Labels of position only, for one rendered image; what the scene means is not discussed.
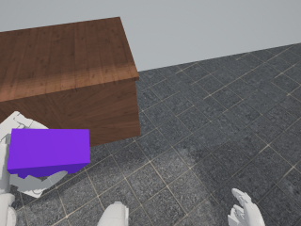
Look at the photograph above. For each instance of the robot left hand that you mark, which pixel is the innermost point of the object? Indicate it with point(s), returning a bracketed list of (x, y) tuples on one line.
[(30, 185)]

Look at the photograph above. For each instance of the table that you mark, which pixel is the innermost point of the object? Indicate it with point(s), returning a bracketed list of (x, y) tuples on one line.
[(72, 76)]

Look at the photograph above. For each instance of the sponge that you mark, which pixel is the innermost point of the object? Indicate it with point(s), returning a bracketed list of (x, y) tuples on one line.
[(44, 152)]

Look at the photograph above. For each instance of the left robot forearm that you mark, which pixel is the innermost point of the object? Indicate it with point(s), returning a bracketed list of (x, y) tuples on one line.
[(8, 215)]

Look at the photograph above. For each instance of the robot left thigh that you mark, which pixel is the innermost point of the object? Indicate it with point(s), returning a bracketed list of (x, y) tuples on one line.
[(115, 214)]

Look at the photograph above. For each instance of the robot right hand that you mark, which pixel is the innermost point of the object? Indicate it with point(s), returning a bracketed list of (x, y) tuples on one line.
[(249, 215)]

